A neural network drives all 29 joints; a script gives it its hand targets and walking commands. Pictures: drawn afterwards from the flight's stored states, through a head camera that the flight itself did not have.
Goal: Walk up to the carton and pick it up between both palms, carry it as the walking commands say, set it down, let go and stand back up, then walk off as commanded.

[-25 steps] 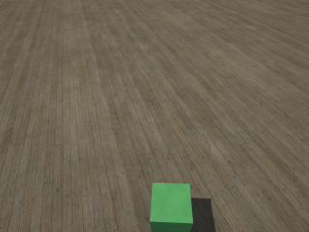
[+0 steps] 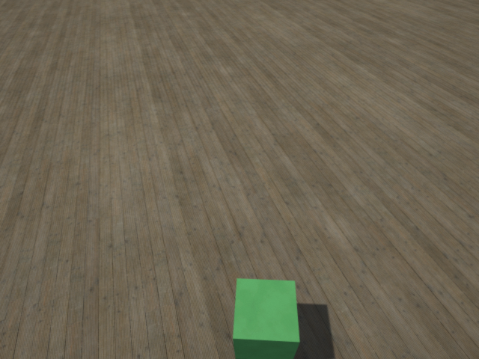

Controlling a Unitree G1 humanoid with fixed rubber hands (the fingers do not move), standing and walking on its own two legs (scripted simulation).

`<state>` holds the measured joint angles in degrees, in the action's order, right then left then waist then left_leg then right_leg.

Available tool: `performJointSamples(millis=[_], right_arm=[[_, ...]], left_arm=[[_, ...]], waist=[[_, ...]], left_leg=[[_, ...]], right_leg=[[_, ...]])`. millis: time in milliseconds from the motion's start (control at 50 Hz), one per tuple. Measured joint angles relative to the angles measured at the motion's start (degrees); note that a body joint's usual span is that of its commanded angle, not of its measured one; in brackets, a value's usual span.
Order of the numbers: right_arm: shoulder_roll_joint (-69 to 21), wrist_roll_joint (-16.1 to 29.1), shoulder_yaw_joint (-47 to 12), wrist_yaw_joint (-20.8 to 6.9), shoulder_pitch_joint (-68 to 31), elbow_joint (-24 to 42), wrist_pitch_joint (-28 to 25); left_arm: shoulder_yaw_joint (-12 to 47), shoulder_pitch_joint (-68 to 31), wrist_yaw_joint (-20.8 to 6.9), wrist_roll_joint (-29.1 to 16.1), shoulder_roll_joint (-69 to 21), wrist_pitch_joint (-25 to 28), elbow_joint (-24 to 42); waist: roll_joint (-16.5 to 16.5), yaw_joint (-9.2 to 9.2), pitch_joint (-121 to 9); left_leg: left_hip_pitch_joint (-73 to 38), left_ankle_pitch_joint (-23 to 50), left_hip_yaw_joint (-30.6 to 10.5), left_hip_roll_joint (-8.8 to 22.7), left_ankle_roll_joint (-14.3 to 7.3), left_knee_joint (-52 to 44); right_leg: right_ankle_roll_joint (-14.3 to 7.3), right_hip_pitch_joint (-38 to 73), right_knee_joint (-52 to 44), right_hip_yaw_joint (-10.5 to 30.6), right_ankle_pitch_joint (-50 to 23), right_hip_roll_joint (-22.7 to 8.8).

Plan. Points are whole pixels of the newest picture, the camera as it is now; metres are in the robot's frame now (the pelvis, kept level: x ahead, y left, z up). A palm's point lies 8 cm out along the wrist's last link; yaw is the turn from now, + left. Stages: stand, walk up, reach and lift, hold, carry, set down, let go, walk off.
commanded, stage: stand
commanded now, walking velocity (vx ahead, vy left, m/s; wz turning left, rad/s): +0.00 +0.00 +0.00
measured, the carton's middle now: (264, 321) +0.43 -0.04 -0.66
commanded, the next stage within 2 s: walk off in 0.16 s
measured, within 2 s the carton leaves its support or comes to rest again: neither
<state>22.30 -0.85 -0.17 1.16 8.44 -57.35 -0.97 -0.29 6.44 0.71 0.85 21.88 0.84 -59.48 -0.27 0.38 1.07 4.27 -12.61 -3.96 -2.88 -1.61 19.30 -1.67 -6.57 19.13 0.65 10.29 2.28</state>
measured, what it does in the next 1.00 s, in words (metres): walks ahead: right foot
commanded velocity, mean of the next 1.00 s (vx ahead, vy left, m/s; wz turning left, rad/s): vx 0.34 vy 0.00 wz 0.00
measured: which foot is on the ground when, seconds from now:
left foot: down 0.00-0.78, up 0.80-1.00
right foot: down 0.00-0.54, up 0.56-0.76, down 0.78-1.00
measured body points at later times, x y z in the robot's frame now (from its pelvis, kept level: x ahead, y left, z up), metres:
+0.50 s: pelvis +0.01 +0.00 +0.00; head +0.00 +0.00 +0.45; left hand +0.08 +0.30 -0.14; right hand +0.08 -0.29 -0.13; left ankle -0.02 +0.11 -0.75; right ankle +0.00 -0.10 -0.75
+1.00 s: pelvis +0.20 -0.08 +0.00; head +0.20 -0.09 +0.45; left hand +0.19 +0.18 -0.14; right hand +0.26 -0.34 -0.15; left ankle +0.20 +0.07 -0.66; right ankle +0.15 -0.16 -0.75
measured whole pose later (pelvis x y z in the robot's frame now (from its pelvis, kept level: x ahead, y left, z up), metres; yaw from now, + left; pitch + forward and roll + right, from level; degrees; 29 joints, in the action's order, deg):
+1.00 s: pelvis +0.20 -0.08 +0.00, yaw -1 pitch +0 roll +1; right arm 14.9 -2.0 1.7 -1.8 13.1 -56.0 -1.8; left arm -0.7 21.8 -0.1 1.4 13.1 4.1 -59.3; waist -0.9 -0.2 0.6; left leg 30.3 -15.5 2.7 6.7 1.0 63.6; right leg -3.0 -5.7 21.7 -6.2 15.8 0.3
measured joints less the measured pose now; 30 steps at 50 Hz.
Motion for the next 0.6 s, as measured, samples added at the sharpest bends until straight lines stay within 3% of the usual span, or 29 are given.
performJointSamples(millis=[420,520,600], right_arm=[[-0.8,0.0,-0.9,0.0,0.1,-1.5,1.3],[-3.3,-0.6,-1.6,-0.3,3.7,-1.6,1.8],[-4.4,-0.7,-0.7,-0.3,8.0,-2.2,0.9]], left_arm=[[0.9,0.4,0.0,0.0,-0.7,-1.3,-2.0],[1.1,4.4,-0.3,0.7,-2.6,-1.8,-2.5],[1.1,7.3,-0.7,1.3,-4.0,-0.8,-1.9]], waist=[[0.1,0.08,-0.8],[0.4,-0.19,-2.1],[0.6,-0.56,-2.0]], left_leg=[[0.2,-0.4,0.2,0.2,0.2,0.1],[1.8,-6.5,1.6,0.7,-0.4,5.2],[0.7,-6.2,2.6,0.5,-0.3,5.6]], right_leg=[[0.1,-0.1,-0.1,0.1,0.2,0.0],[-0.4,-2.4,6.5,-0.3,7.7,-0.1],[-0.6,-6.2,15.8,-1.6,13.9,-1.7]])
